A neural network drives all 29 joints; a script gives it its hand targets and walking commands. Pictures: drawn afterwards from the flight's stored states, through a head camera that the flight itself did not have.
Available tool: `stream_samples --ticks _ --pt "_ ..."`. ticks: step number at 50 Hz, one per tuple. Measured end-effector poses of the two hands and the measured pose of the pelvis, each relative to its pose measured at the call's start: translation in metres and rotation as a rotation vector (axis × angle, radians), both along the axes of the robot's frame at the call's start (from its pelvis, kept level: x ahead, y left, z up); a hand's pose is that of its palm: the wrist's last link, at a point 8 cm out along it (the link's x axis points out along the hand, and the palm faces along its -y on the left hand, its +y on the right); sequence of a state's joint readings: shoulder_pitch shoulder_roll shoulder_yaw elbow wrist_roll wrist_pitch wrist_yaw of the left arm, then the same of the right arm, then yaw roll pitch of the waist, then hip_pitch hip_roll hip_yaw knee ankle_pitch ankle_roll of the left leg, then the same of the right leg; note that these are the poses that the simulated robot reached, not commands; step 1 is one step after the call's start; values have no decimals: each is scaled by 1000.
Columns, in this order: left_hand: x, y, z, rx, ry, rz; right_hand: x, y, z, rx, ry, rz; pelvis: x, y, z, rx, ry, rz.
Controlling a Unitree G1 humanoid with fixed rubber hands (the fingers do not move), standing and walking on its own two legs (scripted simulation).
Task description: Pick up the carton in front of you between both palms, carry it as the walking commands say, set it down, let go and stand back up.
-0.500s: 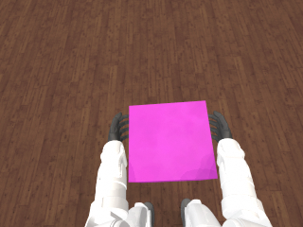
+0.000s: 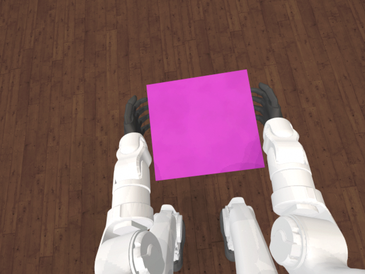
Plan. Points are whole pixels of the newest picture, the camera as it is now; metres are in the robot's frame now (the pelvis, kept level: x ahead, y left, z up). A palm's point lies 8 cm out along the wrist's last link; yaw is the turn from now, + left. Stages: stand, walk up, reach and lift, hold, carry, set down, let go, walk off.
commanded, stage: set down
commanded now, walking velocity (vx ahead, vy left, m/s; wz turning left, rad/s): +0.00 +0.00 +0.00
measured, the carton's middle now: (202, 135) +0.44 -0.03 -0.15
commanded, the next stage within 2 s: none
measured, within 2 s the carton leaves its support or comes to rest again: rests again in 1.40 s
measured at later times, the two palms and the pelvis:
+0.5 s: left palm (156, 141) +0.45 +0.11 -0.23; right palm (256, 126) +0.47 -0.18 -0.24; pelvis -0.02 +0.00 -0.13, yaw +2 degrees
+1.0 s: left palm (165, 142) +0.48 +0.11 -0.36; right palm (247, 129) +0.51 -0.19 -0.38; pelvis -0.03 +0.00 -0.22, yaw +4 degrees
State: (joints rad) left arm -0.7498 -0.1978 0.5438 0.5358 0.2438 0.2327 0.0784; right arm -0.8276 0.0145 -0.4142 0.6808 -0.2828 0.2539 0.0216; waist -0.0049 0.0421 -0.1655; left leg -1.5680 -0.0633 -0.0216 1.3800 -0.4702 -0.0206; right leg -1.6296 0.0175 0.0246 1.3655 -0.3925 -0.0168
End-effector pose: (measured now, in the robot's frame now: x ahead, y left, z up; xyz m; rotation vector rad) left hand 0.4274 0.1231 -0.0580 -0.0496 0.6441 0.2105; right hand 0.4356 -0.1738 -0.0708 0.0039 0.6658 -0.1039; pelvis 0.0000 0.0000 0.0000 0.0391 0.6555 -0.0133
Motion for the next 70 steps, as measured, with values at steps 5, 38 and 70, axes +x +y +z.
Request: stream_samples --ticks 5,38,70 --pt "9 -5 -34 0 12 -7 8 -5 -33 -15 12 5 -3 1 -26 1 50 8" --pt "36 -15 -253 10 62 37 58 -15 -247 -50 60 94 -28 -2 -180 32 103 20" --pt "50 -6 -318 14 118 -2 67 -9 -324 -75 127 142 -33 -4 -233 31 8 46"
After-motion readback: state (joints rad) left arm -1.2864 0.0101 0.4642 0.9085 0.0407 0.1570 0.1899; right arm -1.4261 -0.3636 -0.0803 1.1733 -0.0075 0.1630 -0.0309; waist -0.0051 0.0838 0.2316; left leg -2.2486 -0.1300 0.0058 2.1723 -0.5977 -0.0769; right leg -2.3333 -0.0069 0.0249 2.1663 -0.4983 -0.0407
